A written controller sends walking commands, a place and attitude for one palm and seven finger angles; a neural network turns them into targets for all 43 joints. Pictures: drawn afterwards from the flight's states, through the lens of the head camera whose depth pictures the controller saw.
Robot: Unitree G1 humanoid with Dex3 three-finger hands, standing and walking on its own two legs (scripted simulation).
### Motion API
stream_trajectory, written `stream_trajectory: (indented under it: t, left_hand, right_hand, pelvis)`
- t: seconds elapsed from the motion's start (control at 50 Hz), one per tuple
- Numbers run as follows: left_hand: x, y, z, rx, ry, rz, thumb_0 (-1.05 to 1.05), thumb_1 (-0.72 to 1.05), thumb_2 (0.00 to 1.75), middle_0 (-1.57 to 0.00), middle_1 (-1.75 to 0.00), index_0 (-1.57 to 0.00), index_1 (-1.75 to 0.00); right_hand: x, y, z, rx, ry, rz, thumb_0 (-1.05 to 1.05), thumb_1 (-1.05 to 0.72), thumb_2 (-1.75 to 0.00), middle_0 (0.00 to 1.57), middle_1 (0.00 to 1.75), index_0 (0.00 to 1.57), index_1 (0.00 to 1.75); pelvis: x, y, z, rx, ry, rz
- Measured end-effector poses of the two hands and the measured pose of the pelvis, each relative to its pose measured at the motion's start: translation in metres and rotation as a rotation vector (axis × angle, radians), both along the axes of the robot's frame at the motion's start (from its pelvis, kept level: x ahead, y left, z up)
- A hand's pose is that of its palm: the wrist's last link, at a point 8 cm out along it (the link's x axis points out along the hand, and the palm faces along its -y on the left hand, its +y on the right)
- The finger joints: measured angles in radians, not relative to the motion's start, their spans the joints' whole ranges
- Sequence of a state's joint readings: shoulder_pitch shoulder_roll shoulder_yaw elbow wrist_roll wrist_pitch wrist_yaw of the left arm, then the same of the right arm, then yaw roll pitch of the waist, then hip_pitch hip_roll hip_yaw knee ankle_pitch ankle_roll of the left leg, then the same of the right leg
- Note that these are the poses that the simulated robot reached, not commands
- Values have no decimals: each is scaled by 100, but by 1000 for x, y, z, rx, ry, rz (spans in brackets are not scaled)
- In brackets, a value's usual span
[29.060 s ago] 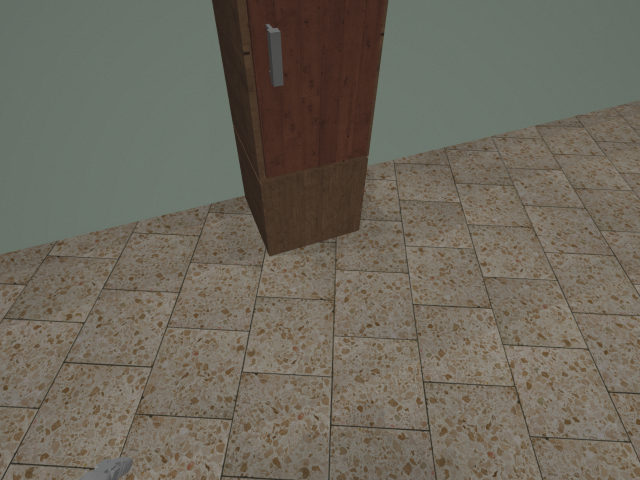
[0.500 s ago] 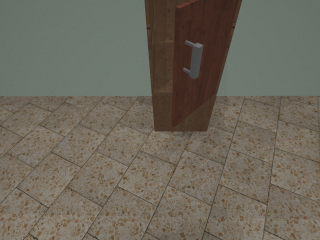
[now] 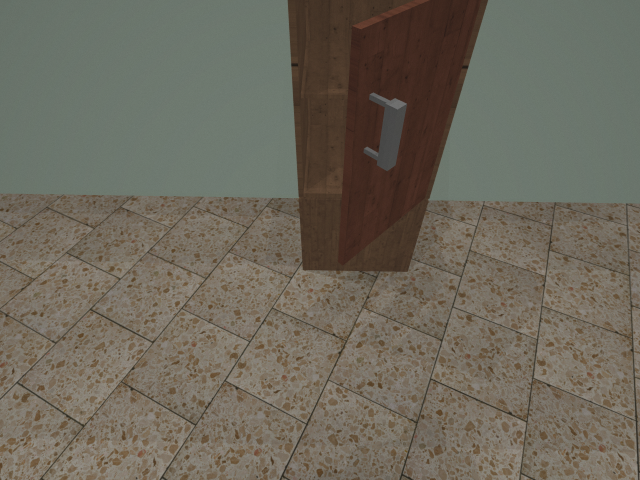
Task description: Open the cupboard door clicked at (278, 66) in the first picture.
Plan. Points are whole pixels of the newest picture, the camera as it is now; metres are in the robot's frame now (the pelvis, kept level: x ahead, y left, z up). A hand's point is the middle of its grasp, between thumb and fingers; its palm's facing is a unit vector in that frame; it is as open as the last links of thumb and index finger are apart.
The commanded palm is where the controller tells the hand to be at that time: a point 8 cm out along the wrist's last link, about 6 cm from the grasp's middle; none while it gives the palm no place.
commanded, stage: look to check the result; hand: left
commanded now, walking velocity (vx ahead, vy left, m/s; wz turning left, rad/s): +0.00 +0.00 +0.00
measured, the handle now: (381, 131) +0.69 -0.07 +0.06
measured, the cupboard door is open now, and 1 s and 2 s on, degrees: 46 46 46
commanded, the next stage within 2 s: walk to a spot facing it in 0.56 s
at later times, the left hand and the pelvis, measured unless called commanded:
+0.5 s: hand out of the picture +0.02 +0.17 -0.17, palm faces +0.04 -0.98 -0.20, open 7.3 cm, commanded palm none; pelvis +0.02 +0.00 +0.00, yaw +0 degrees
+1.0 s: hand out of the picture +0.04 +0.18 -0.18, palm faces -0.05 -0.97 -0.22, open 7.4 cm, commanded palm none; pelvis +0.01 +0.00 -0.01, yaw -7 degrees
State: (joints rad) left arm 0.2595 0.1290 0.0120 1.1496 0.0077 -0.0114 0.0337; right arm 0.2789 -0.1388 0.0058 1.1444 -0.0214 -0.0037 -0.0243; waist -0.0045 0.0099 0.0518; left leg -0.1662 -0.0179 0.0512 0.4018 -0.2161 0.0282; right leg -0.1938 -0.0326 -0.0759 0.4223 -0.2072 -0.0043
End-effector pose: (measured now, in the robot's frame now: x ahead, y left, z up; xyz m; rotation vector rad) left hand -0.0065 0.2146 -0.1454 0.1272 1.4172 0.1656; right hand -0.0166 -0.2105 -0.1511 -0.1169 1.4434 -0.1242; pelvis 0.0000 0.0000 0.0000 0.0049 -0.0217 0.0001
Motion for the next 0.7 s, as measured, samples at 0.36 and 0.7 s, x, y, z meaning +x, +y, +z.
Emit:
stream_trajectory:
  t: [0.36, 0.7]
  left_hand:
    - [18, 3, 2, 10, -11, -5, 1, 91, 90, -20, -30, -20, -30]
    - [27, 6, 3, 10, -20, -8, 1, 91, 90, -20, -30, -20, -30]
  right_hand:
    - [23, -3, 1, -6, -17, 8, 0, -92, -90, 20, 30, 20, 30]
    - [32, -8, 4, -21, -21, 17, 0, -91, -90, 20, 30, 20, 30]
  pelvis:
    - [15, -1, 2, -1, -2, 0]
    - [20, -1, 3, -3, -1, 3]
